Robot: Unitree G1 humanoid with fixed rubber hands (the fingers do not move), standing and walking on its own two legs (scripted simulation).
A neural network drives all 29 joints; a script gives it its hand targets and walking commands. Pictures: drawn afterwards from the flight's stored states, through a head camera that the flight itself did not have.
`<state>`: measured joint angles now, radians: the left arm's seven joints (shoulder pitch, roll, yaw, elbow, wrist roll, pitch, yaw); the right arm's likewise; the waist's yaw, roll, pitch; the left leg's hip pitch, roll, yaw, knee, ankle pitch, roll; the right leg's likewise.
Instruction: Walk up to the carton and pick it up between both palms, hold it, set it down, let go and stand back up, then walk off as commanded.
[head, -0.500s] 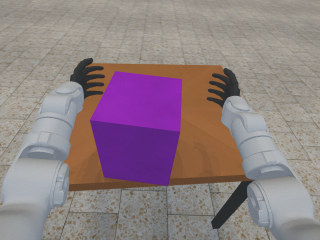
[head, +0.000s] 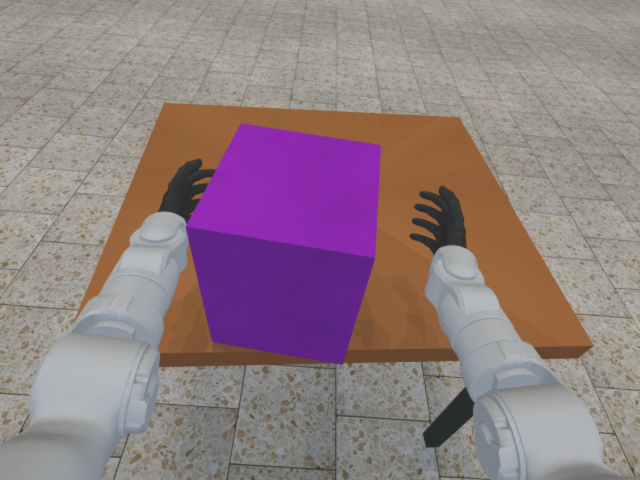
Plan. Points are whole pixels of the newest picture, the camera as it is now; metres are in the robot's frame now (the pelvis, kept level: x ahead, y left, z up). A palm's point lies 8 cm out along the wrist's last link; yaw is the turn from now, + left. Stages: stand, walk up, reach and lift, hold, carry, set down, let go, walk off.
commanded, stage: reach and lift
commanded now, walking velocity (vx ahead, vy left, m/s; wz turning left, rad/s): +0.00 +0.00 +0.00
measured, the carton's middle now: (293, 247) +0.45 +0.00 +0.05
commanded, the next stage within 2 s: none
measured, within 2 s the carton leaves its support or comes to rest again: neither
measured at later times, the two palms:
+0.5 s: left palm (187, 217) +0.44 +0.14 +0.12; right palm (414, 237) +0.40 -0.15 +0.12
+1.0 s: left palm (186, 222) +0.44 +0.14 +0.11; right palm (411, 245) +0.39 -0.15 +0.11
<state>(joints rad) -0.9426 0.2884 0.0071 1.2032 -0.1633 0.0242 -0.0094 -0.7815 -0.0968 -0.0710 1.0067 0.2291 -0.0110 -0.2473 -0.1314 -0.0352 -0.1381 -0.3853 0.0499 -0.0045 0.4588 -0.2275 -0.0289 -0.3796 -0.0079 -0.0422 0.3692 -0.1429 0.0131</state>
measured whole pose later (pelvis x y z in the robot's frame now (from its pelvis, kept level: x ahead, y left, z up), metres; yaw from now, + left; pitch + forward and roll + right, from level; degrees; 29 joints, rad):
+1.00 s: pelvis +0.02 +0.01 +0.01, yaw +1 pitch +0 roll -1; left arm -0.83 0.03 0.40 0.92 0.36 0.07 -0.07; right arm -0.71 0.16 -0.53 0.86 -0.28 -0.16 -0.18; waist -0.09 -0.05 0.03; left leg -0.13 0.03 -0.02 0.34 -0.21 -0.02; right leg -0.10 -0.02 -0.06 0.22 -0.12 0.03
